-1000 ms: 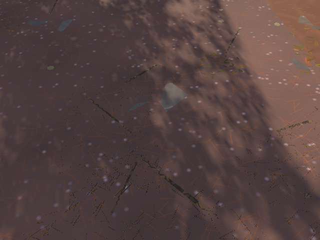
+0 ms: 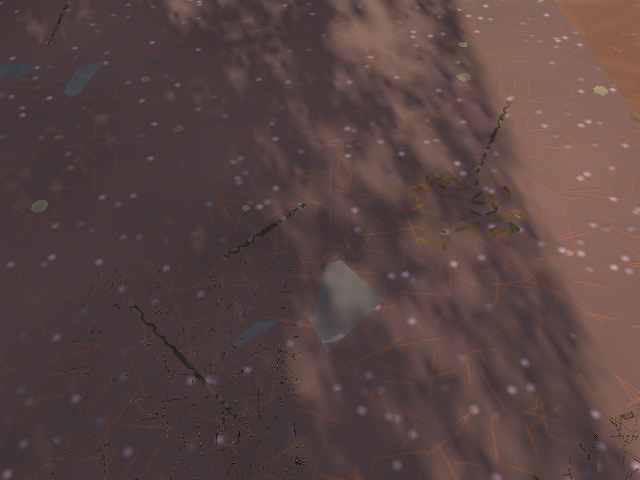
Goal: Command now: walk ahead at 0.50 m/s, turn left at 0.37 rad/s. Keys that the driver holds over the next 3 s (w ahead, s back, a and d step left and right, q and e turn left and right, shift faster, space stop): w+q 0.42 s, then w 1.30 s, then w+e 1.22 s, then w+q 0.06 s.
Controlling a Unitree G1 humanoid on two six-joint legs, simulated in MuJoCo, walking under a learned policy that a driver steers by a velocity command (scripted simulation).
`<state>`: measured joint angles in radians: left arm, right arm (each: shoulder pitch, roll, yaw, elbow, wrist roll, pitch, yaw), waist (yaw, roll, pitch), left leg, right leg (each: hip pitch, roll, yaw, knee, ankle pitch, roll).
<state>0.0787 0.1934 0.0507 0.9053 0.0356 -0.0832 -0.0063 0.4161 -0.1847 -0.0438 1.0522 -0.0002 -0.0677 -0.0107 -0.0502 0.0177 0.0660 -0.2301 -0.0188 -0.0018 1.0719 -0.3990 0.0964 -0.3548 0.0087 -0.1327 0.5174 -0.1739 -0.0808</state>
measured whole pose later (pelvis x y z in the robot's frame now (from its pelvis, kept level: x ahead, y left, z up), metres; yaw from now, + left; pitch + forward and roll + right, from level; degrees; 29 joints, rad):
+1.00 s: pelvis +0.54 +0.12 -0.01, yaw +20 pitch +1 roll +0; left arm 0.03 0.21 0.03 0.82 0.02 -0.05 -0.02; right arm 0.47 -0.21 -0.03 1.05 -0.03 -0.08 -0.02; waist -0.06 -0.02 0.05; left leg 0.17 -0.10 0.00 0.28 -0.42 0.10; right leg -0.48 0.01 -0.10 0.53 -0.12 -0.10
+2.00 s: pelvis +1.03 +0.33 +0.01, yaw +13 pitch +1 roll +1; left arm 0.11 0.21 0.03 0.90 0.03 -0.02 -0.04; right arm 0.42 -0.19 -0.03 1.03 -0.02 -0.11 -0.02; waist -0.04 -0.04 0.03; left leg 0.10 -0.08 0.18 0.16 -0.28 0.07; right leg -0.62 -0.06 -0.05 0.70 0.00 -0.06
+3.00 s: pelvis +1.57 +0.36 +0.01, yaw -21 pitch +1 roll +1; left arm 0.13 0.29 0.06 0.74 0.04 0.00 -0.07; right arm 0.39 -0.25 -0.05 0.86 -0.02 -0.09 0.01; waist -0.05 -0.05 0.03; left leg -0.04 0.00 0.19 0.25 -0.24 0.02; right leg -0.66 -0.05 0.03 0.90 -0.11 -0.03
